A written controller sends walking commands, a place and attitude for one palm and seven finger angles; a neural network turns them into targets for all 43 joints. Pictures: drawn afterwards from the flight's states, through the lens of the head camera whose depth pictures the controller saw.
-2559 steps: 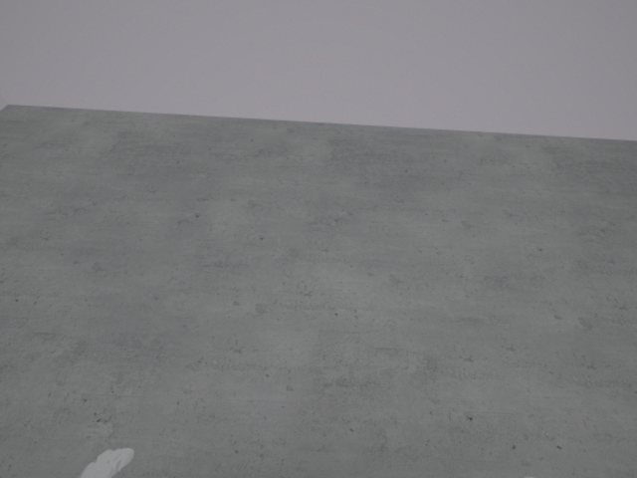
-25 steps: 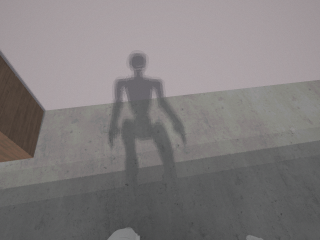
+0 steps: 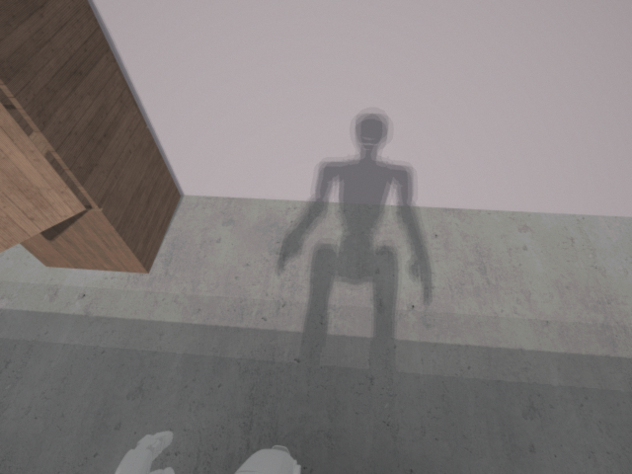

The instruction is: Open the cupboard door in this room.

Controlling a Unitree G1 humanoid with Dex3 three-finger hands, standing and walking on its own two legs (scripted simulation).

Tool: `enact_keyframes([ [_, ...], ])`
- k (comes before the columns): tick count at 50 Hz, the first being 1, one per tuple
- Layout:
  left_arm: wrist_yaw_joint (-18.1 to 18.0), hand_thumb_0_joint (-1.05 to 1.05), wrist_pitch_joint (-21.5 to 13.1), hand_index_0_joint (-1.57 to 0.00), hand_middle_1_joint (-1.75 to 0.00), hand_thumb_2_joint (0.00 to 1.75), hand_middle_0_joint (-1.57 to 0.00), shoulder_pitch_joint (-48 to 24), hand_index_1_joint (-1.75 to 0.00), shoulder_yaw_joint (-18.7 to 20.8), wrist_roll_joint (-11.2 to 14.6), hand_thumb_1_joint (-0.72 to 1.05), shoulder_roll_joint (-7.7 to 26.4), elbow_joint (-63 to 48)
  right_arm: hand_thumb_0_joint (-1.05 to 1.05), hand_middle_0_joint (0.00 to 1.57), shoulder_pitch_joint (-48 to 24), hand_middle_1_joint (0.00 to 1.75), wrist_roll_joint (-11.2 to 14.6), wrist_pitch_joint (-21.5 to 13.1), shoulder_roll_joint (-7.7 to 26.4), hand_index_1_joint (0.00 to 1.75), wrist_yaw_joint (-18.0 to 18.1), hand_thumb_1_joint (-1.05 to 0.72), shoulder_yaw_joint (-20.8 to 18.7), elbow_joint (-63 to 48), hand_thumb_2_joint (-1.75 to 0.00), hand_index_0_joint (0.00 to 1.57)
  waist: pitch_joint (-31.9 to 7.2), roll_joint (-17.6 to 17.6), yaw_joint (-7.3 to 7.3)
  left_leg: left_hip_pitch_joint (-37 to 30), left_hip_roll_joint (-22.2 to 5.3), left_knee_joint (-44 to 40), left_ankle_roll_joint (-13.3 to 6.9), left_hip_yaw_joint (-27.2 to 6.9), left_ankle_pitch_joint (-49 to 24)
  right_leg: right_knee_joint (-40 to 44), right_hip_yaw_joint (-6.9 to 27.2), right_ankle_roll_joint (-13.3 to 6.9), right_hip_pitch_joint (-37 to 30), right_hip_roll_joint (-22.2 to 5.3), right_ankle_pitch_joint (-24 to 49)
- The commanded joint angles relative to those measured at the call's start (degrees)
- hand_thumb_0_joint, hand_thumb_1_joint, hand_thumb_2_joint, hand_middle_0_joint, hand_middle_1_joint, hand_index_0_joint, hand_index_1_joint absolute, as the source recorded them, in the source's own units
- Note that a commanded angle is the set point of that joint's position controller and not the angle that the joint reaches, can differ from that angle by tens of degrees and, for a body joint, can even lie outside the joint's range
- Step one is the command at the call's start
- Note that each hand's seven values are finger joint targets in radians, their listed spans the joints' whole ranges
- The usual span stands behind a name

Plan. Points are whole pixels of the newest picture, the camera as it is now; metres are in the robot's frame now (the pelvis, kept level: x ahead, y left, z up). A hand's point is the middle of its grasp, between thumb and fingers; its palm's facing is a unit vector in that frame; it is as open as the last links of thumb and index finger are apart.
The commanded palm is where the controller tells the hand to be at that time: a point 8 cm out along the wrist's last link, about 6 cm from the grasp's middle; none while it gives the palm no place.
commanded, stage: turn to face it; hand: left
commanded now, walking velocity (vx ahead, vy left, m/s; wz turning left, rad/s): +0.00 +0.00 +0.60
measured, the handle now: out of the picture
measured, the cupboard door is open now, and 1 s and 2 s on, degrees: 45 45 45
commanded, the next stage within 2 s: take the last steps up to it in 0.98 s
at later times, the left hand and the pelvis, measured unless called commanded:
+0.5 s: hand out of the picture +0.02 +0.25 -0.16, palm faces +0.33 -0.91 -0.26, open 7.4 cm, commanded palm none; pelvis +0.01 +0.02 +0.00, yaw +18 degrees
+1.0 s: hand out of the picture -0.04 +0.18 -0.17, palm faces +0.59 -0.78 -0.21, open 7.4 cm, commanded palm none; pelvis +0.03 +0.00 +0.00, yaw +35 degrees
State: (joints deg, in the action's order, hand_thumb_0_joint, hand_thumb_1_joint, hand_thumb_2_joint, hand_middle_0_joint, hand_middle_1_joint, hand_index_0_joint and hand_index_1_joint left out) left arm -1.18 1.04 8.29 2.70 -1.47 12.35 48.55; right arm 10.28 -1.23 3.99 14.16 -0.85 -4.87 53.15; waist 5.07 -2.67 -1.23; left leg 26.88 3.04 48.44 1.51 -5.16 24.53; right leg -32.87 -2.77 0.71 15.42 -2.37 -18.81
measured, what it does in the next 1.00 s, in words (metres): steps on the spot, turning left: left foot, then right foot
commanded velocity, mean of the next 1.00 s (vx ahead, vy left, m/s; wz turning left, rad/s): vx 0.00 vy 0.00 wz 0.50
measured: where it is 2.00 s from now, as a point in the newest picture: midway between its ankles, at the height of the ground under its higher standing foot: outside the picture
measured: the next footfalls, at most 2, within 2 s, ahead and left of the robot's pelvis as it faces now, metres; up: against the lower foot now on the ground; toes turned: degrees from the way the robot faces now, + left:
left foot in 0.30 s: +0.04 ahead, +0.14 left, +0.00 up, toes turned +17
right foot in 0.66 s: +0.11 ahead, -0.11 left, +0.00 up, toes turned +22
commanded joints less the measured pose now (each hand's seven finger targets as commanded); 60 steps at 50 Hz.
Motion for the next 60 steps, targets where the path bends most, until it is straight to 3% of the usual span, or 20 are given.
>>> enact_keyframes([
  [1,-0.98,0.00,-1.33,-0.20,-0.30,0.90,-0.20,0.56,-0.30,2.26,0.36,0.90,9.07,-3.82,0.00,0.20,-1.94,0.30,0.38,-1.02,5.18,0.30,-0.54,-0.90,-1.52,-5.23,-0.90,0.20,-5.70,15.80,0.17,8.11,-4.10,20.58,1.88,2.98,1.74,13.45,8.65,-7.99,-8.57,-16.86,25.17],
  [9,-0.56,0.00,-1.38,-0.20,-0.30,0.90,-0.20,7.17,-0.30,3.38,-0.24,0.90,12.55,-0.90,0.00,0.20,-7.01,0.30,0.84,-1.60,1.98,0.30,-1.23,-0.90,0.40,-6.33,-0.90,0.20,-5.76,13.97,3.69,-1.24,-3.40,-4.85,1.92,11.37,0.86,7.20,-0.38,-6.59,-12.96,-18.15,36.39],
  [12,0.01,0.00,-1.13,-0.20,-0.30,0.90,-0.20,6.39,-0.30,3.67,0.28,0.90,12.60,-0.67,0.00,0.20,-2.37,0.30,0.55,-2.21,3.76,0.30,-0.93,-0.90,0.12,-5.50,-0.90,0.20,-7.78,13.61,0.85,-11.59,-2.18,-17.68,0.61,12.12,-8.51,-0.27,-4.18,-2.87,-8.72,-16.70,33.48],
  [13,0.21,0.00,-0.93,-0.20,-0.30,0.90,-0.20,5.72,-0.30,3.51,0.74,0.90,11.66,-1.30,0.00,0.20,1.58,0.30,0.33,-2.63,6.55,0.30,-0.76,-0.90,-0.63,-4.53,-0.90,0.20,-10.27,7.26,-1.54,-20.91,-4.83,-22.84,-0.88,8.44,-17.47,-8.43,-5.99,-0.35,-2.36,-15.54,27.76],
  [14,0.64,0.00,-0.60,-0.20,-0.30,0.90,-0.20,4.79,-0.30,2.77,1.18,0.90,7.61,-3.25,0.00,0.20,6.44,0.30,-0.17,-3.19,13.44,0.30,-0.25,-0.90,-2.43,-3.88,-0.90,0.20,-13.32,-10.77,-4.13,-30.09,-20.52,-25.24,-8.45,-13.58,-36.11,-22.60,-8.39,4.23,12.97,-7.01,-3.83],
  [15,0.42,0.00,-0.06,-0.20,-0.30,0.90,-0.20,1.01,-0.30,1.81,0.93,0.90,6.24,-5.20,0.00,0.20,9.91,0.30,0.19,-2.80,16.61,0.30,0.53,-0.90,-3.03,-2.85,-0.90,0.20,-14.37,-14.16,-5.36,-30.15,-27.07,-26.20,-15.13,-21.03,-49.56,-31.05,-2.00,4.42,18.72,-4.06,-20.95],
  [16,0.23,0.00,0.35,-0.20,-0.30,0.90,-0.20,-1.43,-0.30,1.84,0.67,0.90,7.44,-6.02,0.00,0.20,9.87,0.30,0.06,-2.71,15.52,0.30,0.84,-0.90,-2.76,-2.81,-0.90,0.20,-12.12,-6.46,-5.13,-27.03,-27.10,-25.83,-16.06,-17.73,-43.04,-34.19,1.79,3.62,19.15,-5.54,-18.11],
  [20,0.67,0.00,1.18,-0.20,-0.30,0.90,-0.20,0.94,-0.30,2.54,0.33,0.90,6.82,-2.06,0.00,0.20,-1.17,0.30,-0.25,-3.13,10.80,0.30,1.81,-0.90,-1.19,-5.43,-0.90,0.20,-6.78,-8.66,-0.12,-14.90,-16.87,-29.35,-10.50,-10.15,-23.83,-32.21,3.49,3.70,15.87,-4.30,-6.34],
  [26,0.75,0.00,0.73,-0.20,-0.30,0.90,-0.20,-0.49,-0.30,2.06,0.50,0.90,5.80,-2.62,0.00,0.20,0.23,0.30,-0.40,-2.97,10.94,0.30,1.53,-0.90,-1.57,-4.89,-0.90,0.20,-8.29,-4.64,-0.57,-15.26,-14.94,-28.42,-10.51,-12.13,-23.12,-17.39,1.77,3.62,9.69,-0.73,-6.49],
  [31,0.25,0.00,-0.17,-0.20,-0.30,0.90,-0.20,6.42,-0.30,2.53,0.82,0.90,7.10,-1.53,0.00,0.20,-4.07,0.30,0.15,-2.23,10.15,0.30,1.16,-0.90,-1.86,-6.10,-0.90,0.20,-9.04,-5.32,3.14,-6.10,-11.17,-22.96,-7.72,-13.14,-20.91,3.74,0.93,2.68,-7.27,1.56,2.99],
  [32,-0.09,0.00,-0.78,-0.20,-0.30,0.90,-0.20,8.49,-0.30,3.16,0.52,0.90,9.46,-1.27,0.00,0.20,-4.17,0.30,0.54,-2.23,8.02,0.30,0.92,-0.90,-1.68,-6.66,-0.90,0.20,-9.74,1.04,4.30,-0.18,-7.32,-17.63,-4.78,-10.43,-14.47,12.36,5.73,1.39,-14.36,-3.62,3.02],
  [33,-0.57,0.00,-1.32,-0.20,-0.30,0.90,-0.20,9.34,-0.30,4.28,-0.43,0.90,14.72,-1.32,0.00,0.20,-3.49,0.30,1.00,-2.34,4.07,0.30,0.66,-0.90,-1.17,-7.67,-0.90,0.20,-9.61,18.07,4.86,9.07,1.03,-3.85,-0.01,0.29,1.28,18.16,21.96,-4.07,-18.60,-18.99,3.96],
  [34,-0.72,0.00,-1.30,-0.20,-0.30,0.90,-0.20,8.31,-0.30,3.79,-0.23,0.90,15.70,-1.86,0.00,0.20,-4.63,0.30,0.54,-2.24,6.04,0.30,0.39,-0.90,-1.34,-7.89,-0.90,0.20,-7.93,19.08,4.77,8.12,0.13,10.43,0.52,1.91,10.98,19.07,25.67,-9.31,-10.49,-26.68,9.07],
  [37,-0.79,0.00,-1.25,-0.20,-0.30,0.90,-0.20,1.27,-0.30,2.26,0.28,0.90,9.47,-3.24,0.00,0.20,-2.95,0.30,0.08,-0.78,5.34,0.30,-0.38,-0.90,-1.54,-4.88,-0.90,0.20,-3.17,16.55,0.76,6.82,-3.77,22.12,1.14,2.00,1.78,16.20,12.21,-7.71,-4.06,-17.24,14.18],
  [47,-0.42,0.00,-1.85,-0.20,-0.30,0.90,-0.20,10.26,-0.30,3.01,-0.25,0.90,11.70,1.77,0.00,0.20,-5.57,0.30,0.94,-2.31,0.94,0.30,-0.30,-0.90,1.17,-4.11,-0.90,0.20,-7.50,15.99,3.68,-4.86,-1.66,-11.01,1.13,11.15,-0.71,5.78,1.14,-6.19,-14.75,-16.12,42.47],
  [49,-0.19,0.00,-1.70,-0.20,-0.30,0.90,-0.20,8.10,-0.30,3.04,0.51,0.90,11.35,1.91,0.00,0.20,-1.05,0.30,0.72,-2.90,2.65,0.30,0.02,-0.90,1.07,-2.63,-0.90,0.20,-8.76,13.59,0.69,-15.04,-1.95,-22.17,0.07,10.62,-12.02,0.57,-1.75,-2.85,-9.30,-14.53,37.16],
  [50,0.02,0.00,-1.45,-0.20,-0.30,0.90,-0.20,7.57,-0.30,2.66,1.04,0.90,9.57,1.25,0.00,0.20,1.52,0.30,0.34,-3.45,6.13,0.30,0.31,-0.90,0.29,-1.82,-0.90,0.20,-11.04,6.07,-0.88,-24.31,-7.35,-25.31,-1.85,5.80,-22.78,-6.04,-4.14,-0.08,-1.83,-12.32,27.47],
  [51,0.31,0.00,-1.17,-0.20,-0.30,0.90,-0.20,7.29,-0.30,1.67,1.26,0.90,5.61,-0.11,0.00,0.20,4.43,0.30,-0.01,-3.77,11.13,0.30,0.66,-0.90,-1.01,-1.65,-0.90,0.20,-13.00,-9.91,-2.16,-31.35,-21.45,-25.78,-8.73,-12.37,-41.08,-16.85,-6.29,3.63,11.25,-5.27,-4.61],
  [52,-0.08,0.00,-0.43,-0.20,-0.30,0.90,-0.20,4.33,-0.30,1.00,1.17,0.90,4.76,-1.05,0.00,0.20,6.24,0.30,0.03,-3.11,13.15,0.30,1.49,-0.90,-1.20,-1.08,-0.90,0.20,-12.81,-11.89,-3.13,-28.20,-26.25,-25.98,-15.00,-15.11,-53.11,-23.42,-0.70,3.42,12.57,-4.10,-19.34],
  [60,1.80,0.00,-0.01,-0.20,-0.30,0.90,-0.20,3.42,-0.30,1.56,0.10,0.90,3.91,2.81,0.00,0.20,2.64,0.30,-0.28,-4.53,7.78,0.30,2.18,-0.90,0.74,-0.86,-0.90,0.20,-6.12,-5.59,0.14,-18.78,-15.82,-32.66,-11.96,-7.42,-13.45,-23.28,0.07,1.62,12.54,-2.21,-6.97],
])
